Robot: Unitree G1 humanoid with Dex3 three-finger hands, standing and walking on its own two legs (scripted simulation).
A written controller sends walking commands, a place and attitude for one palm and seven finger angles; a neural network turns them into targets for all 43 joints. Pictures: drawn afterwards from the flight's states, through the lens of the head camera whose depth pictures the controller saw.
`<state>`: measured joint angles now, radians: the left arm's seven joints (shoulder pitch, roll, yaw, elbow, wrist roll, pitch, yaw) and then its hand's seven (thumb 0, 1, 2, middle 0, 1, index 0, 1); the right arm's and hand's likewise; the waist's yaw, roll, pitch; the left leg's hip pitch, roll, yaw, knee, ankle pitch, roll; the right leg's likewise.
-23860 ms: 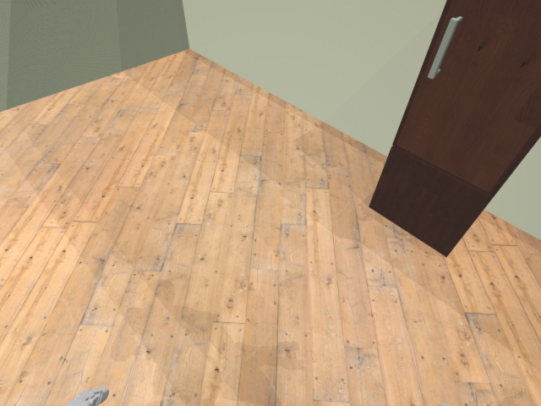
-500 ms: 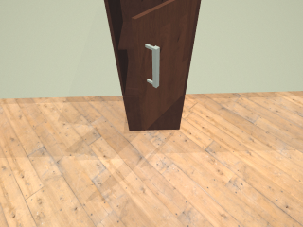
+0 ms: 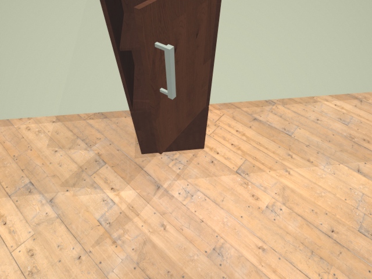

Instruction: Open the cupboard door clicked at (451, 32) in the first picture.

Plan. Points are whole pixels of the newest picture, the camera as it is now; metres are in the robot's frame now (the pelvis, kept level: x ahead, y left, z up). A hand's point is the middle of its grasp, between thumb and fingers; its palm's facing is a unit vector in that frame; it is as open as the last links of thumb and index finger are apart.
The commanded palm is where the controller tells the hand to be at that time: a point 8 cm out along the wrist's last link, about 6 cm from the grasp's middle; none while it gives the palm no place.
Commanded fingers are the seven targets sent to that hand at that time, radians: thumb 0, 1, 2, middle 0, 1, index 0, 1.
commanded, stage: walk to a spot facing it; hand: left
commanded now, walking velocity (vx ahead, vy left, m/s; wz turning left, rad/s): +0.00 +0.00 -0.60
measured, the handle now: (165, 72) +0.65 +0.10 +0.06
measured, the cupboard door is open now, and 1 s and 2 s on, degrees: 49 49 49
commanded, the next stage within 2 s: none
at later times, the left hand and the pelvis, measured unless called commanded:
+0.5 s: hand out of the picture +0.12 +0.16 -0.17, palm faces -0.23 -0.94 -0.26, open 7.4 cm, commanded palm none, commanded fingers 0.00 0.90 0.90 -0.20 -0.30 -0.20 -0.30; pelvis +0.02 -0.03 +0.00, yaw -18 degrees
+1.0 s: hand (162, 233) +0.25 +0.08 -0.16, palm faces -0.56 -0.78 -0.29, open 7.4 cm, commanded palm none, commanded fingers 0.00 0.90 0.90 -0.20 -0.30 -0.20 -0.30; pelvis +0.04 -0.04 -0.01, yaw -36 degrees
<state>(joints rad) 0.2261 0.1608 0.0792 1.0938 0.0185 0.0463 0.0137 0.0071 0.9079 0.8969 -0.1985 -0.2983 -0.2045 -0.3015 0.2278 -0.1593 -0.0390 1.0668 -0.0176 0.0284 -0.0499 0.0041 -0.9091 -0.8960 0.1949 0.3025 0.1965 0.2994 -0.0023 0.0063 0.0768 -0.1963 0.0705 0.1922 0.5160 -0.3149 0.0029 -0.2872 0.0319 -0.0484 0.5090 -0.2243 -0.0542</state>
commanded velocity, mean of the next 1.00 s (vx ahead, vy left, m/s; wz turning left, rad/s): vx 0.02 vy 0.00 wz -0.60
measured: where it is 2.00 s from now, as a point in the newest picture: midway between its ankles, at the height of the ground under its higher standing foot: (251, 274)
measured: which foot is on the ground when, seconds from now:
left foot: down 0.00-0.24, up 0.26-0.58, down 0.60-0.92, up 0.94-1.00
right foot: down 0.00-0.02, up 0.04-0.24, down 0.26-0.58, up 0.60-0.90, down 0.92-1.00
